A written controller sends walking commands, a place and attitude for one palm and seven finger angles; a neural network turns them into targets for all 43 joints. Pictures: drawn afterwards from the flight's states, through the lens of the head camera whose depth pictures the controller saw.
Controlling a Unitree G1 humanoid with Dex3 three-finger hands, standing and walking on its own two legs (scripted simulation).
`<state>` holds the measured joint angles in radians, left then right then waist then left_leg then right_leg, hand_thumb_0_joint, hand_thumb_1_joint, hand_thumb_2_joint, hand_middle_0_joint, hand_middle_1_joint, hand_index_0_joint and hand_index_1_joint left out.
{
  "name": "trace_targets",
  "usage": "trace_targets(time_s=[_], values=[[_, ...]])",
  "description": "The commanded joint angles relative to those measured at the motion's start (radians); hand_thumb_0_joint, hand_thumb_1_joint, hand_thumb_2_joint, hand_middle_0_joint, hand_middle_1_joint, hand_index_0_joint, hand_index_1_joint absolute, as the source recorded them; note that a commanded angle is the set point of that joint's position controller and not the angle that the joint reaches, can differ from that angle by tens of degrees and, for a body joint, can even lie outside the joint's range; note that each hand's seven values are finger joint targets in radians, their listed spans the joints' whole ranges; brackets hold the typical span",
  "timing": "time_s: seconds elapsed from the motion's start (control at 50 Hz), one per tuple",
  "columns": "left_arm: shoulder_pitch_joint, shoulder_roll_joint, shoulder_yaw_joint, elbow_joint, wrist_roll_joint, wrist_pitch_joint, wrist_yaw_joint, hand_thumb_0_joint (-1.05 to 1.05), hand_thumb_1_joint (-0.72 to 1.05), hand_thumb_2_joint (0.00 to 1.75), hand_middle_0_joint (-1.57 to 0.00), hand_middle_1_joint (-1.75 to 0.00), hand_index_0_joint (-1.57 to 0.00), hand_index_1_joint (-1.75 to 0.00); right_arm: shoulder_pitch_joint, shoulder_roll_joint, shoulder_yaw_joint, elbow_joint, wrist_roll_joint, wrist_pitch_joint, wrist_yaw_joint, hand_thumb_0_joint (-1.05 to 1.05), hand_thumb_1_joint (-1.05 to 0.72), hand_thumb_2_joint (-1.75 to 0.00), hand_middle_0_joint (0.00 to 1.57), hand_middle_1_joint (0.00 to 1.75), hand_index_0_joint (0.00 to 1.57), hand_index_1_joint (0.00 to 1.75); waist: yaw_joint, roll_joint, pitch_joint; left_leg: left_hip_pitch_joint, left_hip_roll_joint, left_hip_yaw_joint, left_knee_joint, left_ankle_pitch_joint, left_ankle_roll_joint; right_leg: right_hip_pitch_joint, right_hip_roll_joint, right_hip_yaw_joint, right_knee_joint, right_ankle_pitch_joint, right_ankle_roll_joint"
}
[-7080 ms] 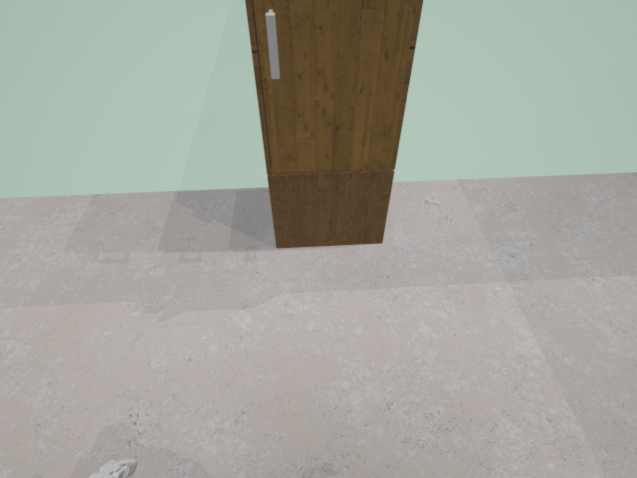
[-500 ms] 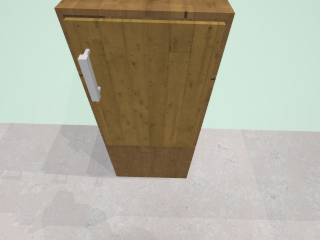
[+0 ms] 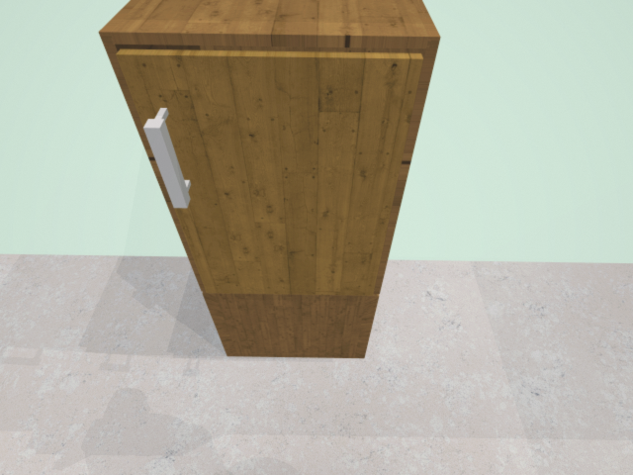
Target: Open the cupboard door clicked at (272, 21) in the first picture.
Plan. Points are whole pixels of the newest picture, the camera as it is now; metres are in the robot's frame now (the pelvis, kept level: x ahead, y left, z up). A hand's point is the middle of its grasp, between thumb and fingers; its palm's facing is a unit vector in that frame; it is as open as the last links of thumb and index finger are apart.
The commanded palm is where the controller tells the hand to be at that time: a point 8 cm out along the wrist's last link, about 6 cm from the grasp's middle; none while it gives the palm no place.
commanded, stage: come to a stop and stand still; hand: left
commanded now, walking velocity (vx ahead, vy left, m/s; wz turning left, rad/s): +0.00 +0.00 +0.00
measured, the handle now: (172, 159) +0.55 +0.27 +0.09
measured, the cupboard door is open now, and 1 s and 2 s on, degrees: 0 0 0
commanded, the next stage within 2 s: look again from close up in 0.54 s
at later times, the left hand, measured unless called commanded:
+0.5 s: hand out of the picture -0.04 +0.14 -0.17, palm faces +0.04 -0.99 -0.16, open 7.4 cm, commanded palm none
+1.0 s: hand out of the picture -0.02 +0.19 -0.17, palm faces +0.02 -0.97 -0.23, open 7.4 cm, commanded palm none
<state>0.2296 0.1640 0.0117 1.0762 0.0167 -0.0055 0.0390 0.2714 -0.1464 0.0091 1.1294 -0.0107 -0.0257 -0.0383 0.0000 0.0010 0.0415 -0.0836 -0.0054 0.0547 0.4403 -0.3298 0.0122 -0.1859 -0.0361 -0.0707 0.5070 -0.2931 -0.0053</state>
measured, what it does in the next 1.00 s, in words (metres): stands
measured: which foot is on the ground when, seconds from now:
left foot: down 0.00-1.00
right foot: down 0.00-1.00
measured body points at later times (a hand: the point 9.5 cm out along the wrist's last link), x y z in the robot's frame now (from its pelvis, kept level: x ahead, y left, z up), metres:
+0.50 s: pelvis -0.02 -0.01 +0.00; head -0.01 -0.01 +0.45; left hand -0.04 +0.20 -0.16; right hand -0.03 -0.22 -0.16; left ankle -0.06 +0.11 -0.74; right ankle -0.01 -0.11 -0.74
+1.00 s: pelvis -0.03 +0.01 +0.00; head -0.03 -0.01 +0.45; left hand -0.02 +0.24 -0.15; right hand -0.04 -0.19 -0.17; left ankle -0.06 +0.11 -0.74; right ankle -0.01 -0.11 -0.74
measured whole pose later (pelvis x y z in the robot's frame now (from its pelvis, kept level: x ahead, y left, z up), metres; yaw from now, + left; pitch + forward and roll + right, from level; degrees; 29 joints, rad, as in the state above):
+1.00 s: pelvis -0.03 +0.01 +0.00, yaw +0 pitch -2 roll +1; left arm 0.29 0.14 -0.01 1.10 0.01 -0.02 0.04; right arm 0.34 -0.15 0.02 1.08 -0.01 -0.03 -0.03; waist -0.01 0.05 0.00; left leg -0.14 -0.02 0.06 0.47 -0.30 0.03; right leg -0.23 -0.05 -0.06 0.51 -0.25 0.01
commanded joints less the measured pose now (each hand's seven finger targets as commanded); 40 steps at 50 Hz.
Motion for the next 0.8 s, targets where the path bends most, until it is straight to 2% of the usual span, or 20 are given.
trace_targets(time_s=[0.0,0.06,0.08,0.16,0.2,0.36,0.46,0.6,0.62,0.64,0.66,0.68,0.7,0.72,0.78], values=[[0.058,0.096,0.015,-0.025,-0.003,-0.012,-0.003,0.0,0.9,0.9,-0.2,-0.3,-0.2,-0.3,0.063,-0.085,-0.017,-0.012,-0.004,-0.009,-0.002,0.0,-0.9,-0.9,0.2,0.3,0.2,0.3,0.009,-0.003,0.036,-0.093,0.107,-0.085,-0.09,0.265,0.024,0.038,-0.085,0.09,-0.086,0.27,-0.04],[0.065,0.099,0.013,-0.019,-0.004,-0.015,-0.005,0.0,0.9,0.9,-0.2,-0.3,-0.2,-0.3,0.062,-0.088,-0.016,-0.012,-0.003,-0.01,-0.001,0.0,-0.9,-0.9,0.2,0.3,0.2,0.3,0.008,0.002,0.016,-0.088,0.105,-0.084,-0.089,0.26,0.023,0.047,-0.089,0.093,-0.098,0.269,-0.041],[0.066,0.101,0.013,-0.017,-0.004,-0.016,-0.005,0.0,0.9,0.9,-0.2,-0.3,-0.2,-0.3,0.062,-0.087,-0.015,-0.012,-0.002,-0.01,-0.001,0.0,-0.9,-0.9,0.2,0.3,0.2,0.3,0.008,-0.015,0.015,-0.091,0.104,-0.085,-0.088,0.251,0.021,0.05,-0.09,0.096,-0.102,0.271,-0.041],[0.078,0.098,0.009,-0.01,-0.005,-0.018,-0.006,0.0,0.9,0.9,-0.2,-0.3,-0.2,-0.3,0.066,-0.082,-0.014,-0.006,-0.001,-0.007,0.001,0.0,-0.9,-0.9,0.2,0.3,0.2,0.3,0.007,-0.012,0.027,-0.099,0.102,-0.081,-0.096,0.21,0.017,0.037,-0.093,0.097,-0.122,0.233,-0.041],[0.091,0.088,0.006,-0.007,-0.004,-0.019,-0.006,0.0,0.9,0.9,-0.2,-0.3,-0.2,-0.3,0.063,-0.074,-0.014,-0.002,-0.001,-0.006,0.001,0.0,-0.9,-0.9,0.2,0.3,0.2,0.3,0.007,-0.03,0.03,-0.094,0.102,-0.08,-0.094,0.202,0.017,0.032,-0.089,0.099,-0.132,0.224,-0.04],[0.116,0.076,0.001,0.009,-0.006,-0.019,-0.006,0.0,0.9,0.9,-0.2,-0.3,-0.2,-0.3,0.072,-0.063,-0.011,0.005,-0.001,-0.002,0.002,0.0,-0.9,-0.9,0.2,0.3,0.2,0.3,0.008,-0.006,0.055,-0.116,0.095,-0.079,-0.099,0.158,0.012,0.007,-0.087,0.107,-0.164,0.134,-0.039],[0.126,0.069,0.001,0.009,-0.006,-0.02,-0.006,0.0,0.9,0.9,-0.2,-0.3,-0.2,-0.3,0.085,-0.057,-0.01,0.008,-0.001,-0.005,0.002,0.0,-0.9,-0.9,0.2,0.3,0.2,0.3,0.008,0.002,0.039,-0.12,0.098,-0.083,-0.103,0.162,0.012,0.014,-0.083,0.105,-0.162,0.128,-0.039],[0.135,0.058,0.001,0.013,-0.004,-0.02,-0.005,0.0,0.9,0.9,-0.2,-0.3,-0.2,-0.3,0.097,-0.049,-0.009,0.008,0.0,-0.008,0.0,0.0,-0.9,-0.9,0.2,0.3,0.2,0.3,0.012,-0.008,0.054,-0.139,0.103,-0.088,-0.109,0.174,0.013,0.019,-0.078,0.091,-0.15,0.146,-0.038],[0.233,0.095,0.002,0.064,-0.001,-0.041,0.037,0.0,0.9,0.9,-0.2,-0.3,-0.2,-0.3,-0.052,-0.097,-0.021,-0.069,0.011,-0.015,0.008,0.0,-0.9,-0.9,0.2,0.3,0.2,0.3,0.063,0.019,0.043,-0.176,0.099,-0.025,0.122,0.179,-0.023,0.004,-0.149,0.168,-0.123,0.636,-0.009],[0.186,0.142,0.007,0.018,-0.003,-0.052,0.028,0.0,0.9,0.9,-0.2,-0.3,-0.2,-0.3,0.045,-0.038,-0.02,-0.1,0.008,0.004,0.011,0.0,-0.9,-0.9,0.2,0.3,0.2,0.3,-0.018,-0.009,-0.06,-0.167,0.056,-0.052,0.119,-0.023,-0.016,0.041,-0.21,0.225,-0.146,0.486,-0.052],[0.142,0.122,0.003,0.001,-0.002,-0.052,0.018,0.0,0.9,0.9,-0.2,-0.3,-0.2,-0.3,0.073,-0.03,-0.019,-0.087,0.005,0.006,0.011,0.0,-0.9,-0.9,0.2,0.3,0.2,0.3,-0.025,0.028,-0.038,-0.127,0.058,-0.049,0.077,-0.014,-0.012,-0.022,-0.192,0.199,-0.156,0.302,-0.079],[0.118,0.109,0.002,-0.001,0.0,-0.05,0.014,0.0,0.9,0.9,-0.2,-0.3,-0.2,-0.3,0.116,-0.032,-0.017,-0.078,0.004,0.002,0.016,0.0,-0.9,-0.9,0.2,0.3,0.2,0.3,-0.041,0.038,-0.056,-0.105,0.071,-0.06,0.036,0.063,-0.008,-0.053,-0.145,0.158,-0.142,0.145,-0.082],[0.1,0.096,0.002,-0.008,-0.001,-0.045,0.011,0.0,0.9,0.9,-0.2,-0.3,-0.2,-0.3,0.136,-0.038,-0.014,-0.074,-0.002,0.0,0.018,0.0,-0.9,-0.9,0.2,0.3,0.2,0.3,-0.036,0.062,-0.029,-0.122,0.09,-0.073,0.017,0.114,0.006,-0.061,-0.102,0.107,-0.115,0.079,-0.065],[0.104,0.077,-0.002,-0.009,-0.003,-0.039,0.008,0.0,0.9,0.9,-0.2,-0.3,-0.2,-0.3,0.13,-0.047,-0.014,-0.08,-0.003,-0.004,0.018,0.0,-0.9,-0.9,0.2,0.3,0.2,0.3,-0.026,0.062,-0.011,-0.155,0.103,-0.095,-0.008,0.144,0.016,-0.046,-0.079,0.093,-0.099,0.07,-0.054],[0.113,0.052,-0.008,-0.002,-0.006,-0.03,0.0,0.0,0.9,0.9,-0.2,-0.3,-0.2,-0.3,0.112,-0.07,-0.011,-0.095,-0.002,-0.01,0.011,0.0,-0.9,-0.9,0.2,0.3,0.2,0.3,-0.008,0.016,0.033,-0.204,0.113,-0.121,-0.067,0.133,0.031,-0.019,-0.059,0.082,-0.082,0.078,-0.043]])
